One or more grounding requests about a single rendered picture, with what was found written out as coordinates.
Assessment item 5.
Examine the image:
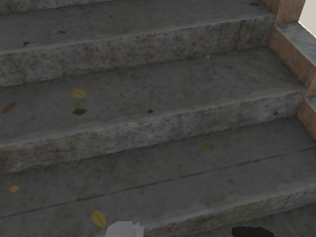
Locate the right robot hand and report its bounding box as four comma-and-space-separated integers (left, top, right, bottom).
231, 226, 276, 237

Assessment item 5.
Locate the robot left thigh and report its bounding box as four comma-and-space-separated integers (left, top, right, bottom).
105, 221, 144, 237

